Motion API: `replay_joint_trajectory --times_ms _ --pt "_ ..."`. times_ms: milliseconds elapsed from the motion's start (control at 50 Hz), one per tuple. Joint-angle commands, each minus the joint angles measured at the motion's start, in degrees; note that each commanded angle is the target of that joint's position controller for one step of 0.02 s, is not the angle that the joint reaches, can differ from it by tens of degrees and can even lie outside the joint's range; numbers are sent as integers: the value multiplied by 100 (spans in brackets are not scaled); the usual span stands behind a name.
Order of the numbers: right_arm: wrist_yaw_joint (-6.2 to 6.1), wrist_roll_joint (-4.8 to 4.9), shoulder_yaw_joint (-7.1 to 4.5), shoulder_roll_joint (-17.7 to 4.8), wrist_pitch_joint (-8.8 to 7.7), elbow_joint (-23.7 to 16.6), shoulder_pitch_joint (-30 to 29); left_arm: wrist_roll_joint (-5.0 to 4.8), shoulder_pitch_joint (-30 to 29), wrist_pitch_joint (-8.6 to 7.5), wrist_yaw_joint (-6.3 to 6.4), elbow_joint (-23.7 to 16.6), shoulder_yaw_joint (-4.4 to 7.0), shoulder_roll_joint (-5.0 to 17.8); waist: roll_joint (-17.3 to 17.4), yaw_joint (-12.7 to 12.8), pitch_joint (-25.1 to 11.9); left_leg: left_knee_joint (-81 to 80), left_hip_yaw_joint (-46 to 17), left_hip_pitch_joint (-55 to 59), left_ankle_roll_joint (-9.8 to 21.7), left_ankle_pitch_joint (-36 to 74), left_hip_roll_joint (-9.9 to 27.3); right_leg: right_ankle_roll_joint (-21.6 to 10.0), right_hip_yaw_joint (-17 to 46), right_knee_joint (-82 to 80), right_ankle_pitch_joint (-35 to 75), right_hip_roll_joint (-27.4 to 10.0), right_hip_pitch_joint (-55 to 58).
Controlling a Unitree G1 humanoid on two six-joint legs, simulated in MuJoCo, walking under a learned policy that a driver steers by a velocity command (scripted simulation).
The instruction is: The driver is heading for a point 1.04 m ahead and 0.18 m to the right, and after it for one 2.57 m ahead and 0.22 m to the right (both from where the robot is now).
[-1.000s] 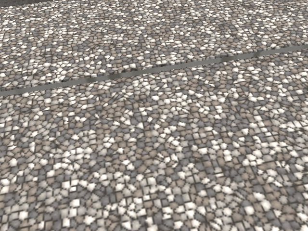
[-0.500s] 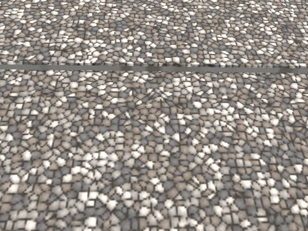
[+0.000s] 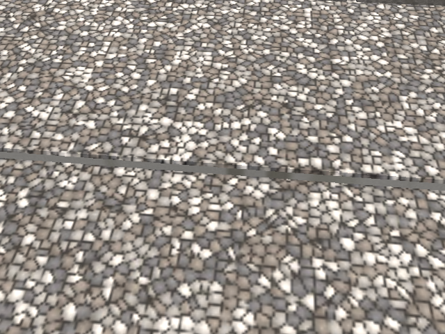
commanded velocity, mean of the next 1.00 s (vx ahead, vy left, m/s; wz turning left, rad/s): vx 0.50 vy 0.00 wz -0.35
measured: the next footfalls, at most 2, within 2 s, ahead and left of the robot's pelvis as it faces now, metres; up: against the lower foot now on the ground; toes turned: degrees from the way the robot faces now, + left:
left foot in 0.14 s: +0.21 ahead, +0.14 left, +0.00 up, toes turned -6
right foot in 0.64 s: +0.43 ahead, -0.13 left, +0.00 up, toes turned -27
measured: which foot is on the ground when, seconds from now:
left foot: up 0.00-0.12, down 0.14-0.64, up 0.66-1.00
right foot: down 0.00-0.14, up 0.16-0.62, down 0.64-1.00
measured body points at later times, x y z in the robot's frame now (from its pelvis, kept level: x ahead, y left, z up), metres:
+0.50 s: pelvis +0.24 +0.03 +0.00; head +0.28 +0.03 +0.44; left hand +0.49 +0.21 -0.11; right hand +0.14 -0.22 -0.13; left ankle +0.17 +0.14 -0.75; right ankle +0.33 -0.12 -0.69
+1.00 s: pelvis +0.48 -0.10 +0.00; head +0.49 -0.12 +0.45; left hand +0.59 +0.14 -0.13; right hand +0.47 -0.37 -0.14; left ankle +0.67 -0.01 -0.68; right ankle +0.39 -0.11 -0.75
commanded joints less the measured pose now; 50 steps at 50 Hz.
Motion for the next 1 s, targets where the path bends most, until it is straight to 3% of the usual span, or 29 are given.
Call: replay_joint_trajectory --times_ms 20,80,100,120,140,160,180,200,220,260,340,420,520,580,600,620,640,660,680,700,720,740,780,840,920,1000 --pt "-27 78 -36 -411 -67 -435 -344 14 -162 -68 -11 -382 220 926 -561 -161 -78 -507 311 865 -95 518 -258 -759 1306 -665 1076 -1279 -744" --pt "-80 95 -85 -567 -130 -486 -175 36 -166 -40 4 -415 286 1032 -614 -319 -135 -1084 211 1461 -31 201 -354 -586 1622 -186 997 -1345 -651" --pt "-113 87 -118 -620 -174 -384 188 25 -252 -30 20 -446 304 1049 -526 -525 -196 -1467 206 1992 25 200 -391 -480 1634 168 920 -1228 -773" --pt "-180 43 -200 -844 -249 -250 715 6 -251 -60 16 -483 287 938 -272 -744 -459 -1758 -21 2792 153 21 -192 -328 1467 889 878 -932 -1025" --pt "-269 -83 -321 -1310 -313 -187 1567 -75 -348 -119 -1 -680 193 559 521 -1112 -1123 -2179 -1247 3786 434 -1063 1073 -137 853 2441 182 -519 -1495" --pt "-306 -85 -443 -1814 -208 -152 1755 -172 24 -97 11 -874 105 165 1610 -918 -1374 -2922 -3284 4442 958 -2210 2240 -7 57 3683 -2014 145 -2856" --pt "-291 -29 -436 -1462 -127 -144 1513 -12 115 27 49 -760 183 606 1019 -702 -932 -2968 -3617 3822 1188 -2909 2268 -42 -26 4412 -1900 -366 -3233" --pt "-243 17 -308 -911 -145 -265 1151 60 -143 73 1 -699 220 671 373 -606 -363 -3019 -2910 3283 1095 -2503 1900 -56 67 4565 -1373 -589 -3216" --pt "-213 26 -249 -668 -188 -272 947 64 -307 85 -53 -708 204 508 276 -518 -90 -3101 -2089 2892 995 -1434 1604 4 35 4475 -984 -745 -3090" --pt "-233 24 -203 -494 -279 -198 992 134 -472 175 -136 -745 220 447 544 -439 -54 -3153 -1057 2713 823 -18 1213 116 -104 4429 -625 -895 -2935" --pt "-205 118 -247 -522 -405 43 1458 139 -1033 290 -252 -1030 191 304 477 -427 -211 -3053 -158 3021 860 1943 1151 223 -254 4560 -102 -925 -3357" --pt "-203 100 -249 -486 -380 198 1663 147 -1907 296 -370 -1413 98 201 448 -527 38 -3176 518 2950 875 2279 1047 294 -493 3663 550 -954 -3536" --pt "-239 99 -316 -757 -348 382 1920 166 -2733 272 -461 -1774 -26 162 416 -666 223 -3085 1090 3116 771 2728 1140 19 -1037 2075 755 -836 -2815" --pt "-297 89 -353 -950 -245 495 2053 214 -2556 277 -393 -1785 17 310 516 -498 -18 -2156 1443 3521 665 4843 1214 -330 -1354 1710 59 -425 -2115" --pt "-313 81 -372 -1040 -188 517 2082 220 -2173 260 -360 -1687 62 400 547 -325 -269 -1453 1520 3592 659 5475 1222 -477 -1401 1603 -171 -215 -1642" --pt "-323 96 -380 -1101 -134 508 2091 241 -1507 217 -315 -1495 140 534 502 -53 -668 -453 1575 3347 624 5351 1218 -647 -1334 1332 -197 -35 -772" --pt "-307 85 -371 -1090 -113 412 2023 294 -551 185 -221 -1184 284 808 182 390 -1186 1023 1646 2446 472 4170 1090 -884 -869 1004 -227 -203 633" --pt "-202 120 -231 -428 -138 60 2302 291 -383 209 -115 -1202 451 1445 -1096 107 -1810 3020 1626 205 187 -439 433 -1469 1670 874 -705 -1977 2453" --pt "-169 127 -297 -735 -178 -179 1948 122 -235 273 -67 -1361 472 1583 -971 248 -2274 4114 600 -837 90 -2056 -333 -1947 3923 -38 -198 -2826 2811" --pt "-156 138 -314 -798 -197 -215 1442 65 -414 301 6 -1206 410 1313 -306 213 -1400 3982 223 -1278 167 -1264 90 -1678 2708 -158 426 -2608 2260" --pt "-146 207 -252 -663 -247 -161 1492 39 -729 248 36 -1164 316 973 -211 -40 -758 3500 272 -1010 214 -851 268 -1472 1947 -237 1184 -2398 1344" --pt "-138 176 -242 -583 -220 -8 1632 55 -985 175 36 -1138 233 718 -17 -317 -447 2994 239 -575 229 -730 429 -1175 1348 -357 1748 -2079 686" --pt "-85 36 -226 -481 0 239 2061 44 -1179 22 18 -1068 132 478 -206 -617 -364 2578 200 217 207 -626 482 -905 592 -625 2222 -1753 -67" --pt "20 80 -267 -411 128 273 1889 42 -915 -146 -16 -845 152 582 -287 -626 -206 2283 148 9 252 -180 372 -703 111 -949 2302 -1613 -117" --pt "45 131 -308 -400 129 97 1075 38 -586 -201 13 -655 121 530 -394 -377 158 1584 -49 -811 266 649 180 -336 -374 -1226 2105 -1536 250" --pt "78 92 -245 -264 71 -33 509 38 -477 -254 80 -524 48 437 -405 -262 263 551 223 -864 290 1254 36 -222 -815 -1255 2530 -1565 620"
